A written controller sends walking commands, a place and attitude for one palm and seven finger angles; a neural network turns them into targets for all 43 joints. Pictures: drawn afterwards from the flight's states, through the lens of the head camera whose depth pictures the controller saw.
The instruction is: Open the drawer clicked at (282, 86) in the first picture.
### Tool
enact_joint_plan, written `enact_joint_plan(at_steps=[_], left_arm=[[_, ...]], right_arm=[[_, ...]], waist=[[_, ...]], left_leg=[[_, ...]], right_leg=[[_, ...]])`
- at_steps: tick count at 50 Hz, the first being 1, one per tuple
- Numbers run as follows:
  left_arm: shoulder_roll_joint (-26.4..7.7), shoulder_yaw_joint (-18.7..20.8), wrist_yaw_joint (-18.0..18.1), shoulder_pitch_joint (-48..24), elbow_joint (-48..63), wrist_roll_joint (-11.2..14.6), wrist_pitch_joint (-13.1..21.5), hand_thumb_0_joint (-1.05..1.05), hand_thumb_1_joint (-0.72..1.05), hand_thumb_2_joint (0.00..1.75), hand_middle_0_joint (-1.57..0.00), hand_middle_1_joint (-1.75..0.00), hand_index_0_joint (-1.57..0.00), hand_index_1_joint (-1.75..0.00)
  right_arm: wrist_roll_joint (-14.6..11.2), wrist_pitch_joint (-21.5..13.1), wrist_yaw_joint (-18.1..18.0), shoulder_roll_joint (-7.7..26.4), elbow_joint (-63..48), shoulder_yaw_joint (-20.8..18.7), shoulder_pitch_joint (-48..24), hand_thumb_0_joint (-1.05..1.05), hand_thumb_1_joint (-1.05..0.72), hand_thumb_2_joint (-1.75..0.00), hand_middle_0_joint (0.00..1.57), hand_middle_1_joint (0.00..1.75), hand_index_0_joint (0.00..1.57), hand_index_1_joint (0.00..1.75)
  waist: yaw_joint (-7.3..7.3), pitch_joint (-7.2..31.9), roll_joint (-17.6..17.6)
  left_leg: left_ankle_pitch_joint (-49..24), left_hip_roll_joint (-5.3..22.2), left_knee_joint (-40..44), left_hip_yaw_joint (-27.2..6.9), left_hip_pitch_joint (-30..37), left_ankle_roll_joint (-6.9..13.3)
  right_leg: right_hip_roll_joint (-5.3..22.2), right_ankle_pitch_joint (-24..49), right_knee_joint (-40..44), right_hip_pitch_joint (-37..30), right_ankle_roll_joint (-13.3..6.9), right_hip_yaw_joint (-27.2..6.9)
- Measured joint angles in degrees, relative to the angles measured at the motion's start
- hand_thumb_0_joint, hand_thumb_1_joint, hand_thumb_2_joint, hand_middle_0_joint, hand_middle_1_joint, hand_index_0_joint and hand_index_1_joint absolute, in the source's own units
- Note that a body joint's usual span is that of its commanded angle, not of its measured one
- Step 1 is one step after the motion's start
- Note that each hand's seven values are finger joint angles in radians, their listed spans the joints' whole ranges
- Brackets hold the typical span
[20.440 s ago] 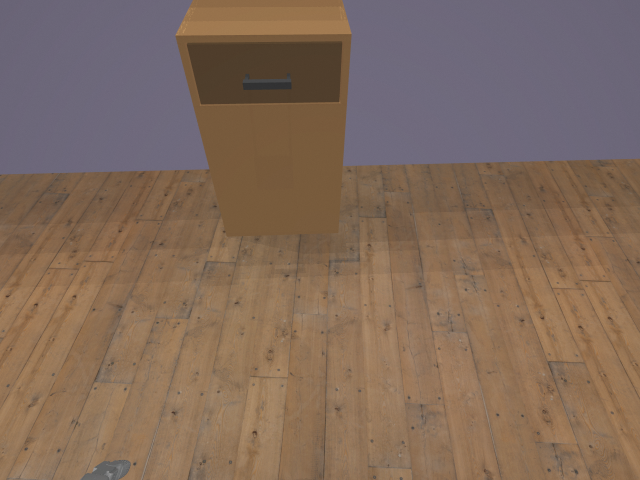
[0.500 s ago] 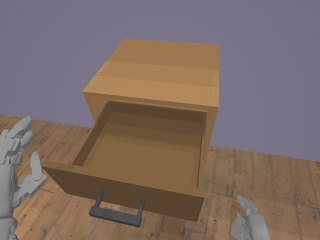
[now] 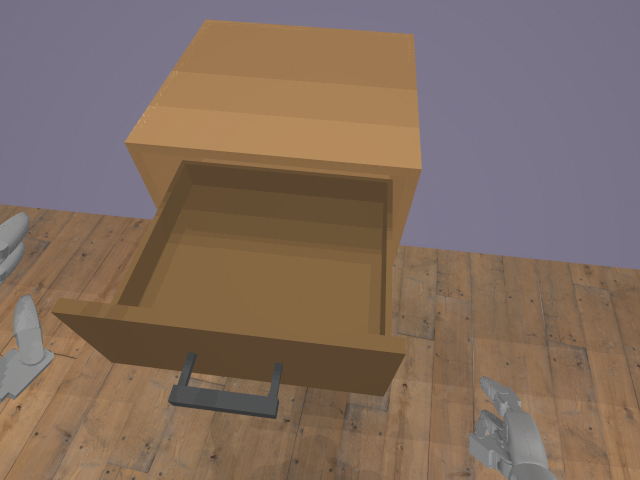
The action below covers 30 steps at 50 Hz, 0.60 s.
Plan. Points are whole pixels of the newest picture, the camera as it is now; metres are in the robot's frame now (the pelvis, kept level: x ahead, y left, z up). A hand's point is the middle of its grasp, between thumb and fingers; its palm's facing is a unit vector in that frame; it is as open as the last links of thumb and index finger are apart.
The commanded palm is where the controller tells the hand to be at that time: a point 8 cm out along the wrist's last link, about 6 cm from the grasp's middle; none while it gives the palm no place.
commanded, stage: step back with the hand held close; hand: left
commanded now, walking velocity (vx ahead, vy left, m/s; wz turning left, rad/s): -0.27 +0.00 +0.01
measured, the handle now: (229, 384) +0.25 +0.13 -0.06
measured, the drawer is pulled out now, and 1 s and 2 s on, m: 0.29 0.29 0.29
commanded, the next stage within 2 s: stop stepping back and stand still in 1.24 s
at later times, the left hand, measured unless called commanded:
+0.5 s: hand (2, 421) +0.15 +0.24 +0.16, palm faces +0.37 -0.79 -0.49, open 7.4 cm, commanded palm +0.08 +0.28 +0.18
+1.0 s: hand out of the picture +0.10 +0.22 +0.17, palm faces +0.39 -0.81 -0.45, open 7.4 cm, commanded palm +0.04 +0.26 +0.18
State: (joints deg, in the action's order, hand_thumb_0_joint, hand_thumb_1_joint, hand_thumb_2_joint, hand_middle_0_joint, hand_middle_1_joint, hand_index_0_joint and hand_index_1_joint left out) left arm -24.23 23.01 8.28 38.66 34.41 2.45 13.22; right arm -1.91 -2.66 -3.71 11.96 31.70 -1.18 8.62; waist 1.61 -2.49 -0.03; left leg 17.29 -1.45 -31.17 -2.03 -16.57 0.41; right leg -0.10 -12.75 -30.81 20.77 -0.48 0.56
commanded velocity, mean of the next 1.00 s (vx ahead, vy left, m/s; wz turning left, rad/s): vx -0.36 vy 0.00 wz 0.00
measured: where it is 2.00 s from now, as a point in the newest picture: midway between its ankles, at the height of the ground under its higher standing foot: outside the picture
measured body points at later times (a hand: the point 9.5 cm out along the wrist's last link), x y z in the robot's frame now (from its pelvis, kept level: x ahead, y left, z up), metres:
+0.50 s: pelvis -0.05 +0.00 -0.01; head -0.01 +0.01 +0.44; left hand +0.12 +0.28 +0.19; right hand +0.12 -0.24 -0.09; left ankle -0.01 +0.12 -0.73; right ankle +0.03 -0.11 -0.73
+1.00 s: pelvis -0.10 -0.02 +0.00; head -0.04 -0.01 +0.44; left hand +0.07 +0.26 +0.19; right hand +0.09 -0.23 -0.09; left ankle -0.06 +0.13 -0.73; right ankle -0.14 -0.12 -0.71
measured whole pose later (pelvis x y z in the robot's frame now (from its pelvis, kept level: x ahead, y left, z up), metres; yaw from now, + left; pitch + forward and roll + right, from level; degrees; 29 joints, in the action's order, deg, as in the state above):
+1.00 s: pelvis -0.10 -0.02 +0.00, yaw -1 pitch +4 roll +0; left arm -20.4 23.2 9.9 36.8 37.3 3.3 14.2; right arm 0.7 -8.5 -1.7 8.6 35.8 -0.7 8.3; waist -1.5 -2.6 -1.3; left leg 13.1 4.4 -32.5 2.0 -22.7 -2.3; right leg -0.8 -23.6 -44.2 21.4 1.0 1.1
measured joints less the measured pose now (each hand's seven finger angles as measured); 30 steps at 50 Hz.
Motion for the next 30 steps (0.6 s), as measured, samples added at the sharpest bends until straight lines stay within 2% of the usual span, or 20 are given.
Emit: enact_joint_plan(at_steps=[10,14,19,25,30], left_arm=[[2.26,-0.53,1.29,-1.73,0.51,-0.07,0.1,0.01,0.89,0.9,-0.21,-0.3,-0.22,-0.3],[3.35,-1.28,1.63,-2.86,0.67,-0.29,0.55,0.01,0.89,0.9,-0.21,-0.3,-0.22,-0.3],[3.24,-1.42,2.15,-3.2,1.1,-0.74,1.09,0.01,0.89,0.9,-0.21,-0.3,-0.21,-0.3],[0.99,0.87,2.41,-2.51,1.16,-1.1,1.28,0.01,0.89,0.9,-0.21,-0.3,-0.21,-0.3],[0.87,1.74,2.02,-2.88,1.25,-1.05,1.61,0.01,0.89,0.9,-0.21,-0.3,-0.21,-0.3]], right_arm=[[0.52,-1.66,0.06,-1.28,-0.25,1.77,0.56,0.01,-0.9,-0.9,0.2,0.3,0.2,0.3],[0.74,-2.24,0.34,-1.02,0.12,2.1,1.17,0.01,-0.9,-0.9,0.2,0.3,0.21,0.3],[0.99,-2.49,0.35,-0.31,0.47,1.96,2.13,0.01,-0.9,-0.9,0.2,0.3,0.21,0.3],[0.91,-3.31,0.16,-0.36,0.11,1.34,2.79,0.01,-0.9,-0.9,0.2,0.3,0.21,0.3],[1.01,-3.89,0.46,-0.86,0.54,1.17,2.35,0.01,-0.9,-0.9,0.2,0.3,0.2,0.3]], waist=[[-1.87,0.76,-0.94],[-2.16,1.1,-0.73],[-1.56,1.13,-0.94],[-0.41,0.4,-1.87],[-0.67,-0.07,-1.65]], left_leg=[[-0.24,-0.39,-3.98,0.3,-3.91,0.13],[-0.38,0.0,-5.14,0.1,-5.32,0.2],[-1.28,0.41,-4.79,0.31,-6.24,0.45],[-1.87,-0.16,-5.47,0.78,-7.18,0.25],[-0.4,0.14,-8.69,0.91,-8.46,-0.29]], right_leg=[[0.33,0.49,-3.63,3.8,0.08,-0.22],[-0.05,1.43,-3.31,4.5,-0.11,0.06],[-0.23,3.03,-1.55,4.73,0.07,0.18],[0.16,3.29,-3.64,6.39,0.58,-0.6],[-0.27,1.1,-7.79,8.2,-0.43,-0.73]])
